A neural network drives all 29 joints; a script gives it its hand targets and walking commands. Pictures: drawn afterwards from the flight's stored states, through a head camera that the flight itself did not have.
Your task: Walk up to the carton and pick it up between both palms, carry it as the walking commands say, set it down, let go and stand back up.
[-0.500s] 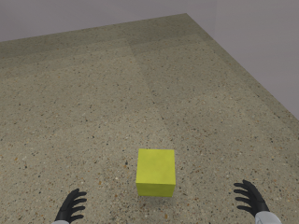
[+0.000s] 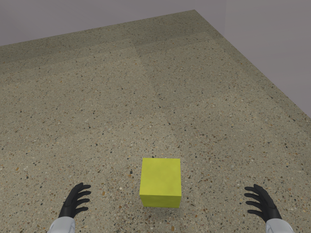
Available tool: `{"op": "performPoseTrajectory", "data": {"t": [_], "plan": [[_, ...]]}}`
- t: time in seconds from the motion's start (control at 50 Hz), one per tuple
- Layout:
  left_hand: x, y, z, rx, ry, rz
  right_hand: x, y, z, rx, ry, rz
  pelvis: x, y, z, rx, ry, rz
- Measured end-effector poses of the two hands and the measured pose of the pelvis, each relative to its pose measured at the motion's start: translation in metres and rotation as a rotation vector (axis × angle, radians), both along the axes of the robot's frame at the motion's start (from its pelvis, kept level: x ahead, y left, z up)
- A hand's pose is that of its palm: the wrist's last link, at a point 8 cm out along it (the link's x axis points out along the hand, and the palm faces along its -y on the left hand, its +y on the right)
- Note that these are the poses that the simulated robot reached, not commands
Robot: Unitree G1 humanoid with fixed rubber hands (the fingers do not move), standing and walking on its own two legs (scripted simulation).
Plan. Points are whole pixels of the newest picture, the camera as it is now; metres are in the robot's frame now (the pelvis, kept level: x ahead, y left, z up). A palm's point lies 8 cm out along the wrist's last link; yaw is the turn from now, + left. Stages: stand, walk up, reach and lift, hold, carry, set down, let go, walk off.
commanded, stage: stand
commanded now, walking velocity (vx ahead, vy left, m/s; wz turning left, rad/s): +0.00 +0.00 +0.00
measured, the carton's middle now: (161, 183) +0.44 +0.04 -0.64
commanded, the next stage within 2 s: none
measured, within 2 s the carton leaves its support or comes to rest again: neither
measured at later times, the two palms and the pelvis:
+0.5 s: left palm out of the picture +0.10 +0.29 -0.06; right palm (271, 231) +0.14 -0.23 -0.05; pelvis -0.04 +0.02 +0.00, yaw +0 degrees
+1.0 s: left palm out of the picture +0.11 +0.29 -0.06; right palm (271, 232) +0.14 -0.23 -0.05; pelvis -0.04 +0.02 +0.00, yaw +0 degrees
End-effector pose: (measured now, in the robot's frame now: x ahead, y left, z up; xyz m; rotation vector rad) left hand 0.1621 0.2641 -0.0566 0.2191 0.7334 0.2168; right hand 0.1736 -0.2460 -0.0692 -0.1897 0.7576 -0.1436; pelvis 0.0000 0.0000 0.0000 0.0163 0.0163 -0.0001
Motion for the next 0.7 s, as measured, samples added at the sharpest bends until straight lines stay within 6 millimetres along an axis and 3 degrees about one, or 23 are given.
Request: {"op": "performPoseTrajectory", "data": {"t": [0.16, 0.4, 0.52, 0.7], "plan": [[-0.028, 0.01, -0.004, -0.016, 0.001, 0.008, -0.013, 0.008, 0.009, -0.017, -0.041, 0.0, -0.015, 0.01, -0.001, -0.014, -0.027, -0.001], [-0.048, 0.025, -0.001, -0.029, -0.044, 0.002, -0.03, 0.02, 0.025, -0.039, -0.097, 0.004, -0.036, 0.023, 0.001, -0.032, -0.059, -0.001], [-0.065, 0.026, -0.008, -0.029, -0.005, 0.009, -0.032, 0.019, 0.024, -0.04, -0.094, 0.004, -0.037, 0.023, 0.001, -0.031, -0.06, -0.001], [-0.068, 0.027, -0.009, -0.022, 0.006, 0.016, -0.034, 0.019, 0.021, -0.039, -0.084, 0.002, -0.036, 0.022, 0.001, -0.031, -0.058, -0.001]]}}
